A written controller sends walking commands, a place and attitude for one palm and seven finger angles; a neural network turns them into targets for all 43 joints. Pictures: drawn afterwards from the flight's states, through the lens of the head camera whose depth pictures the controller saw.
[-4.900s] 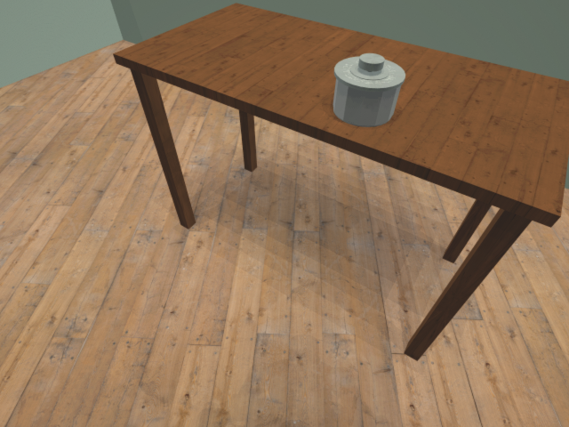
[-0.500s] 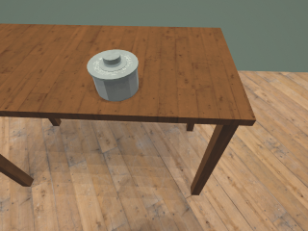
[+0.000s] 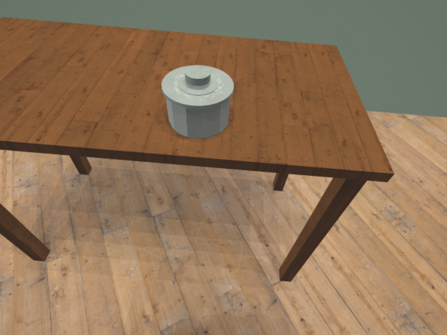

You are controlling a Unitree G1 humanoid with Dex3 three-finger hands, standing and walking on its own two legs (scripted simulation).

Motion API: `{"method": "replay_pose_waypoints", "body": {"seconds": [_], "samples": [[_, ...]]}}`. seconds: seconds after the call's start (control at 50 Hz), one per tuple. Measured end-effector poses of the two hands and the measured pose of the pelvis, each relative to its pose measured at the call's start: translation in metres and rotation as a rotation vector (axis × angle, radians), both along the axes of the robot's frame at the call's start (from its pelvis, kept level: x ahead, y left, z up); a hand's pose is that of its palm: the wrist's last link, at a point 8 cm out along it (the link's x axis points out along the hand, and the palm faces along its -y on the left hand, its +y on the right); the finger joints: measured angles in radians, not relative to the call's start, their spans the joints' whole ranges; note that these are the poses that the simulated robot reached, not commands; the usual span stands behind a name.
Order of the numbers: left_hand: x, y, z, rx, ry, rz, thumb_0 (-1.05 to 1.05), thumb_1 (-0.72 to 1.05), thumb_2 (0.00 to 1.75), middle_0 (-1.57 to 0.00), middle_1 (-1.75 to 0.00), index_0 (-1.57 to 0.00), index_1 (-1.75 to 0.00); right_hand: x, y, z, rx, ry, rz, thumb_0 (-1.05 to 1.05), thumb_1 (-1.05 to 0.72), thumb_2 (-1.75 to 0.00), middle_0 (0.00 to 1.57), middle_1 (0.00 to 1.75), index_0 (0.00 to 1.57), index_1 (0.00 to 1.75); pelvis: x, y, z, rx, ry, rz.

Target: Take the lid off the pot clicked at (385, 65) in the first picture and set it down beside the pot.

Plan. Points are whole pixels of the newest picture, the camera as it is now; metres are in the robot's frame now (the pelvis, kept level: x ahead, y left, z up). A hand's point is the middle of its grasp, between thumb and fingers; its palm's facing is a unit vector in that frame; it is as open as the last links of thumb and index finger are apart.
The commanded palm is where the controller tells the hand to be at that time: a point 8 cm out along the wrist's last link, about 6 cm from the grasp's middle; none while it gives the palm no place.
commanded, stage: look again from close up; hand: left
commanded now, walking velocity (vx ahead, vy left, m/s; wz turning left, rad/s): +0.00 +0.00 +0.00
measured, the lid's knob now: (197, 75) +0.58 +0.11 +0.16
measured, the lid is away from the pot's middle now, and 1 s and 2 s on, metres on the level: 0.00 0.00 0.00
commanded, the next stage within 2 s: shuffle to correct the standing spot in 0.42 s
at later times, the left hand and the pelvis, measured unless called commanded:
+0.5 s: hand out of the picture -0.02 +0.16 -0.18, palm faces +0.03 -0.99 -0.17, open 7.4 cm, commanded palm none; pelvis +0.00 -0.01 +0.00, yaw +0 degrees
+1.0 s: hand out of the picture +0.08 +0.17 -0.18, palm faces +0.02 -0.99 -0.16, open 7.4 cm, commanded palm none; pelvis +0.07 -0.01 +0.00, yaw +0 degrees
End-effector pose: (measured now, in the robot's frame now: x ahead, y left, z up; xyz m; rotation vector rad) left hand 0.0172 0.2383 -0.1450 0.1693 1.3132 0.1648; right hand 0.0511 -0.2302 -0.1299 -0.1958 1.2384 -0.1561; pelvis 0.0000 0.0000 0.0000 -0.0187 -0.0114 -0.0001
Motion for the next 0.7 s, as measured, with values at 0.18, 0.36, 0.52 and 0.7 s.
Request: {"method": "replay_pose_waypoints", "body": {"seconds": [0.18, 0.36, 0.52, 0.7], "samples": [[-0.030, -0.002, 0.001, -0.012, 0.079, 0.013, 0.00, 0.91, 0.90, -0.20, -0.30, -0.20, -0.30, -0.021, 0.000, 0.000, 0.000, 0.062, -0.011, 0.00, -0.92, -0.90, 0.20, 0.30, 0.20, 0.30, -0.004, 0.002, 0.003, 0.005, 0.008, 0.001], [-0.045, -0.017, 0.000, -0.034, 0.113, 0.028, 0.00, 0.91, 0.90, -0.20, -0.30, -0.20, -0.30, -0.025, -0.005, -0.001, 0.004, 0.080, -0.015, 0.00, -0.92, -0.90, 0.20, 0.30, 0.20, 0.30, -0.004, -0.004, 0.004, 0.007, 0.004, 0.003], [-0.041, -0.032, -0.002, -0.053, 0.106, 0.028, 0.00, 0.91, 0.90, -0.20, -0.30, -0.20, -0.30, -0.022, -0.011, -0.001, 0.004, 0.074, -0.018, 0.00, -0.92, -0.90, 0.20, 0.30, 0.20, 0.30, -0.002, -0.011, 0.004, 0.009, 0.004, 0.001], [-0.028, -0.038, -0.006, -0.067, 0.091, 0.035, 0.00, 0.91, 0.90, -0.20, -0.30, -0.20, -0.30, -0.018, -0.016, -0.004, 0.008, 0.087, -0.024, 0.00, -0.92, -0.90, 0.20, 0.30, 0.20, 0.30, 0.013, -0.017, 0.000, 0.005, 0.010, 0.002]]}}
